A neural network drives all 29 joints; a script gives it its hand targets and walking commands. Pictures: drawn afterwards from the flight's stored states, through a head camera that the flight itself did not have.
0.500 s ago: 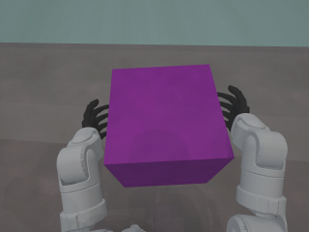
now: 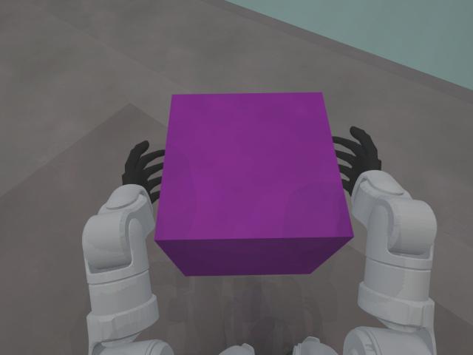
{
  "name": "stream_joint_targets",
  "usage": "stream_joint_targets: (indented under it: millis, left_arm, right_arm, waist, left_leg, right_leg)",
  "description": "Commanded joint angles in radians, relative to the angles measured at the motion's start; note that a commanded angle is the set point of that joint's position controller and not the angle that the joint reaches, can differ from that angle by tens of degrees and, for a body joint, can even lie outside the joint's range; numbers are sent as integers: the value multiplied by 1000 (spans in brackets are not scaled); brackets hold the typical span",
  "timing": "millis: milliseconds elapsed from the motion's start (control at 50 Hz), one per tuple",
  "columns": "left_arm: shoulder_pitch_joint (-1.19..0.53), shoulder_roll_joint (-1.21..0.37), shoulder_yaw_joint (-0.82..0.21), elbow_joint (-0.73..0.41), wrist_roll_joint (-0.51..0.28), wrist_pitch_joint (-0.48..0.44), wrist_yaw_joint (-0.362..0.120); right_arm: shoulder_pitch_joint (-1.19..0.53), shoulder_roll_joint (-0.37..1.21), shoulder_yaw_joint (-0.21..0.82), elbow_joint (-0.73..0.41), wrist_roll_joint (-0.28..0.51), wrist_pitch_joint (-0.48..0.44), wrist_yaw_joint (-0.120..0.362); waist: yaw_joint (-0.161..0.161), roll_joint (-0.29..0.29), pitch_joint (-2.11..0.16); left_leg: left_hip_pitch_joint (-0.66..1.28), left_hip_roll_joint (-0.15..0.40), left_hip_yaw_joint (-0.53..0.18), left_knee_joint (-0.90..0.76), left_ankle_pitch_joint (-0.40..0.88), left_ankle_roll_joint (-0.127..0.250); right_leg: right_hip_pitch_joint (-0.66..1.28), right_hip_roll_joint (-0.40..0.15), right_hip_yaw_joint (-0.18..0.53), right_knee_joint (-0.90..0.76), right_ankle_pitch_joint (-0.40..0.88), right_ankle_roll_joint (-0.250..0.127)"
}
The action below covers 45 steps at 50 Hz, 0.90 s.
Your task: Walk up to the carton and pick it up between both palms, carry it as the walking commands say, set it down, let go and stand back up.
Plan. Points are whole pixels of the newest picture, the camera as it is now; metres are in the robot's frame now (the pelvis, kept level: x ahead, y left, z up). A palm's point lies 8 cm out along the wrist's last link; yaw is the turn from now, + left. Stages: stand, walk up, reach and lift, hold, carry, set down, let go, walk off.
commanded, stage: carry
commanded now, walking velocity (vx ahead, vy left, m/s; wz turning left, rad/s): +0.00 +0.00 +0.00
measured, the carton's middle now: (247, 192) +0.39 +0.03 +0.02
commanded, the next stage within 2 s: none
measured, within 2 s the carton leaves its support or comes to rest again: neither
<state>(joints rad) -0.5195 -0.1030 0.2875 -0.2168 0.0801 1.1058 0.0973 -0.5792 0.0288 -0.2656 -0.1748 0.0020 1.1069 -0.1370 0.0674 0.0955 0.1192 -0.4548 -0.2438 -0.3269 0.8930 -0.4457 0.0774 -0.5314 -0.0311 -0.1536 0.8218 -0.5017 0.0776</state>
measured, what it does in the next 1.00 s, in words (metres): steps on the spot: left foot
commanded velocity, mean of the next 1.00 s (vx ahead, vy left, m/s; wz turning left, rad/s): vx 0.00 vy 0.00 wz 0.00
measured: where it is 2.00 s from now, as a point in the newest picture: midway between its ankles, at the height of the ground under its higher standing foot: outside the picture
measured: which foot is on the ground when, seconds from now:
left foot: down 0.00-0.06, up 0.08-0.26, down 0.28-1.00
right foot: down 0.00-1.00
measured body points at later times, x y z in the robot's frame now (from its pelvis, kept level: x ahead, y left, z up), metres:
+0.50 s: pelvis +0.05 +0.02 +0.00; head +0.13 +0.02 +0.45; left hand +0.40 +0.21 +0.10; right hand +0.44 -0.12 +0.11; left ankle +0.04 +0.12 -0.70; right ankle +0.04 -0.08 -0.70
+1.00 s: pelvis +0.08 +0.04 +0.01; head +0.12 +0.04 +0.45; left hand +0.40 +0.26 +0.12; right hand +0.46 -0.07 +0.13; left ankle +0.08 +0.14 -0.70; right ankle +0.07 -0.06 -0.70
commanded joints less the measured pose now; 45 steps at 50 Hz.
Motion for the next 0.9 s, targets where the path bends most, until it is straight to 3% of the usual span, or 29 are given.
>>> stream_joint_targets:
  millis: [0,20,40,80,140,160,200,220,260,280,300,320,380,440,460,480,500,520,540,560,600,660,680,700,740,760,780,840,880]
  left_arm:
    - [-661,-712,-743,-123,-374,-14,-20]
    - [-789,-717,-756,-177,-379,-34,-11]
    - [-625,-714,-739,-151,-356,-14,-16]
    - [-748,-732,-741,-164,-352,-21,-10]
    - [-778,-686,-703,-196,-328,-35,1]
    - [-720,-676,-700,-202,-312,-29,7]
    - [-722,-680,-700,-141,-296,-26,5]
    - [-701,-681,-694,-97,-283,-18,10]
    - [-662,-654,-668,-59,-260,-12,15]
    - [-612,-695,-667,-31,-255,-8,12]
    - [-708,-696,-682,-63,-275,-17,9]
    - [-738,-721,-685,-62,-289,-25,6]
    - [-643,-753,-690,-89,-300,-25,2]
    - [-668,-761,-715,-140,-334,-21,-11]
    - [-654,-757,-706,-110,-337,-20,-14]
    - [-624,-733,-702,-135,-336,-13,-20]
    - [-629,-738,-711,-122,-341,-18,-22]
    - [-700,-725,-732,-155,-345,-28,-24]
    - [-622,-720,-718,-130,-338,-15,-29]
    - [-643,-732,-722,-125,-334,-18,-33]
    - [-643,-728,-690,-123,-324,-15,-32]
    - [-693,-677,-692,-110,-311,-7,-17]
    - [-684,-669,-689,-93,-303,-4,-12]
    - [-709,-669,-690,-110,-305,-8,-9]
    - [-642,-657,-687,-47,-277,14,-6]
    - [-651,-657,-669,-17,-266,21,-4]
    - [-681,-648,-659,21,-256,27,2]
    - [-714,-672,-666,27,-264,20,5]
    - [-698,-719,-690,5,-286,10,4]
  right_arm:
    - [-611,739,667,-223,187,-7,1]
    - [-708,775,683,-221,212,-18,3]
    - [-547,789,674,-169,210,-3,7]
    - [-682,831,705,-171,248,-18,19]
    - [-702,837,728,-141,285,-22,41]
    - [-645,841,723,-121,291,-18,48]
    - [-669,838,735,-112,289,-18,54]
    - [-677,816,721,-96,286,-15,54]
    - [-631,799,715,-34,284,-5,64]
    - [-590,805,706,-74,276,-7,63]
    - [-657,800,700,-85,284,-12,67]
    - [-677,819,694,-99,285,-20,64]
    - [-610,825,709,-151,282,-11,68]
    - [-552,840,694,-145,260,-9,63]
    - [-561,812,686,-151,239,-10,53]
    - [-537,818,698,-127,237,-5,53]
    - [-598,815,717,-163,237,-11,46]
    - [-638,838,739,-152,240,-11,43]
    - [-575,829,734,-146,236,-2,43]
    - [-622,849,739,-148,249,-11,46]
    - [-651,862,746,-145,268,-10,50]
    - [-640,830,728,-88,252,-2,46]
    - [-606,817,720,-57,243,9,46]
    - [-599,815,694,-33,238,7,46]
    - [-571,781,680,-22,236,15,56]
    - [-564,776,660,15,230,21,56]
    - [-591,739,627,22,212,29,51]
    - [-633,748,623,13,216,26,53]
    - [-593,764,632,-36,215,17,56]
  waist:
    - [-38,-292,-981]
    - [-56,-413,-950]
    - [-65,-336,-912]
    - [-65,-224,-862]
    - [-60,-304,-890]
    - [-65,-266,-873]
    - [-87,-215,-876]
    - [-91,-148,-883]
    - [-94,60,-869]
    - [-93,150,-850]
    - [-104,131,-809]
    - [-106,95,-821]
    - [-101,101,-843]
    - [-90,106,-891]
    - [-77,30,-907]
    - [-64,-28,-943]
    - [-53,-263,-970]
    - [-62,-474,-885]
    - [-58,-445,-868]
    - [-52,-378,-840]
    - [-47,-333,-785]
    - [-75,-273,-834]
    - [-86,-289,-824]
    - [-89,-223,-858]
    - [-93,89,-838]
    - [-98,189,-804]
    - [-94,160,-759]
    - [-96,65,-752]
    - [-96,100,-762]
  left_leg:
    - [-191,220,123,246,271,-68]
    - [-356,170,240,303,-276,-95]
    - [-332,216,253,269,-305,-93]
    - [-280,229,262,143,-201,-80]
    - [-142,234,314,-21,-61,-63]
    - [-90,236,305,-119,3,-59]
    - [66,254,286,-314,270,-38]
    - [197,295,193,-328,496,-25]
    - [436,476,-91,-264,1203,60]
    - [567,480,-103,-236,1491,100]
    - [619,493,-173,-242,1480,132]
    - [647,493,-148,-235,1423,130]
    - [683,484,-66,-175,1496,115]
    - [575,443,-1,-131,1453,84]
    - [465,403,77,-67,1368,51]
    - [220,355,158,18,1024,-2]
    - [-67,290,234,131,402,-43]
    - [-289,234,322,165,-166,-89]
    - [-320,257,335,136,-248,-89]
    - [-316,249,333,95,-221,-85]
    - [-213,239,361,-57,-51,-75]
    - [-3,244,374,-246,199,-55]
    - [102,264,344,-337,301,-42]
    - [217,298,264,-310,490,-28]
    - [493,461,2,-247,1185,66]
    - [572,489,-49,-254,1365,117]
    - [592,514,-101,-261,1377,153]
    - [606,514,-47,-273,1198,139]
    - [602,491,-31,-268,1214,118]
  right_leg:
    - [988,-404,363,-139,1267,-257]
    - [1070,-510,433,-99,1636,-338]
    - [998,-524,380,-107,1607,-342]
    - [888,-439,258,-151,1299,-265]
    - [801,-354,153,-128,1142,-204]
    - [778,-337,112,-110,1101,-184]
    - [661,-295,53,-39,1010,-137]
    - [536,-245,43,5,816,-102]
    - [193,-108,42,147,258,-28]
    - [34,-19,53,163,-110,-6]
    - [-70,27,68,160,-207,11]
    - [-88,24,85,168,-179,9]
    - [-57,15,116,57,-40,-14]
    - [177,3,82,-129,98,-29]
    - [366,-34,78,-257,408,-55]
    - [617,-171,158,-223,933,-120]
    - [905,-341,290,-128,1511,-205]
    - [997,-418,366,-103,1825,-276]
    - [1021,-437,331,-100,1748,-305]
    - [989,-403,279,-124,1574,-284]
    - [874,-317,156,-134,1347,-195]
    - [778,-277,66,-72,1229,-145]
    - [692,-261,46,-46,1139,-130]
    - [594,-232,57,2,1022,-106]
    - [212,-97,55,130,332,-50]
    - [80,-19,70,119,-72,-26]
    - [-21,13,100,135,-197,-19]
    - [-28,17,128,76,-138,-31]
    - [10,21,119,20,-93,-32]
